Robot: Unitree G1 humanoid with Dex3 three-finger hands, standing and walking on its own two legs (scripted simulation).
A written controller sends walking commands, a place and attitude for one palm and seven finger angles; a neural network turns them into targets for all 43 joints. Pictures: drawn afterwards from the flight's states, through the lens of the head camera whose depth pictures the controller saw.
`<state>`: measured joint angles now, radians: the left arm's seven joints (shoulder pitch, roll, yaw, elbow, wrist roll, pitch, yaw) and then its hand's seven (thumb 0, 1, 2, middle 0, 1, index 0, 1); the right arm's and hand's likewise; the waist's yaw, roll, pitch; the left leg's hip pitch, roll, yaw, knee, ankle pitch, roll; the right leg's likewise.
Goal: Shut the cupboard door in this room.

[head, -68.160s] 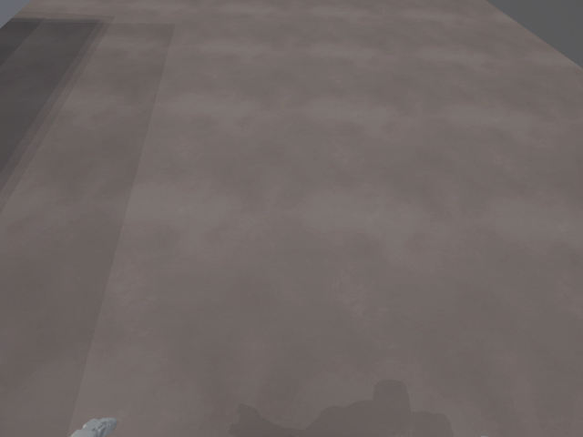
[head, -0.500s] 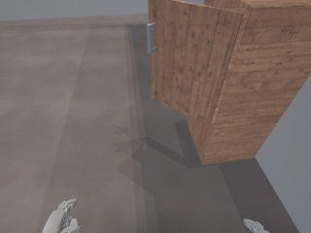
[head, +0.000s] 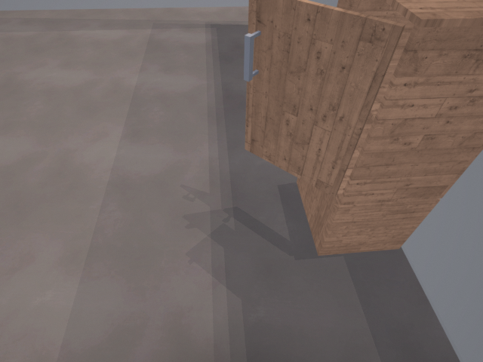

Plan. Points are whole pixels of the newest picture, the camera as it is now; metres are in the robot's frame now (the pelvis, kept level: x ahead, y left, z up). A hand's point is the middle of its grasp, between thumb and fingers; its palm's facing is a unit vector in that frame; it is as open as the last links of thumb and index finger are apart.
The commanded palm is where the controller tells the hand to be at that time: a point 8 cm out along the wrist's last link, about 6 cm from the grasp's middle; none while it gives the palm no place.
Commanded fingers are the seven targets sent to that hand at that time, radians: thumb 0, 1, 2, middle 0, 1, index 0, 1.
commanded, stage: let the arm hang, fingers relaxed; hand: left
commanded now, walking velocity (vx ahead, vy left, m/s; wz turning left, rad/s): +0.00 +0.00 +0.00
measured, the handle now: (252, 56) +0.93 +0.03 +0.07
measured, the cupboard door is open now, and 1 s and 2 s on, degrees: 46 46 46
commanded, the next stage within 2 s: look to check the result in 0.40 s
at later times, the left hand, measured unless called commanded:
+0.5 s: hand out of the picture +0.07 +0.21 -0.17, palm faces -0.02 -0.96 -0.26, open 7.4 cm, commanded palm none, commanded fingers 0.00 0.90 0.90 -0.20 -0.30 -0.20 -0.30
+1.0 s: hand out of the picture +0.10 +0.21 -0.16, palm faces -0.02 -0.95 -0.31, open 7.4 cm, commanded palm none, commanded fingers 0.00 0.90 0.90 -0.20 -0.30 -0.20 -0.30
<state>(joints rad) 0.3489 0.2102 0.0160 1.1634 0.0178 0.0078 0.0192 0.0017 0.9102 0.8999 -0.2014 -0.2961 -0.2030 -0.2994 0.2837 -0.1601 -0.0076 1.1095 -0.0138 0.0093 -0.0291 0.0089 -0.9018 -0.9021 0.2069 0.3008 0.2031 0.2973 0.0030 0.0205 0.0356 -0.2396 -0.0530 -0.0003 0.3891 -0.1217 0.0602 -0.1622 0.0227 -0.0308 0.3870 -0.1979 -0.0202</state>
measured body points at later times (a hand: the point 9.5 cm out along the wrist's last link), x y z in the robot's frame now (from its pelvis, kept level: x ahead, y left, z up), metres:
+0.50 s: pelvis +0.02 -0.01 +0.00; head +0.02 -0.01 +0.45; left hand +0.07 +0.26 -0.14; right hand +0.05 -0.29 -0.14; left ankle +0.06 +0.08 -0.74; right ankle +0.01 -0.11 -0.74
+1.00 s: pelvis +0.04 -0.02 +0.01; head +0.05 -0.02 +0.46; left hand +0.10 +0.26 -0.13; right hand +0.11 -0.31 -0.14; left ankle +0.06 +0.08 -0.74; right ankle +0.01 -0.11 -0.74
